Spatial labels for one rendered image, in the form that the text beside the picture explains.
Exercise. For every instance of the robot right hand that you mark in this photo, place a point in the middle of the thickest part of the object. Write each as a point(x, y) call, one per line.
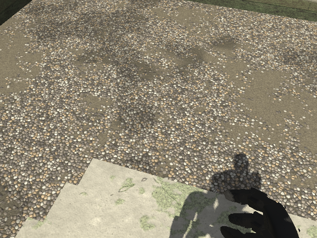
point(273, 223)

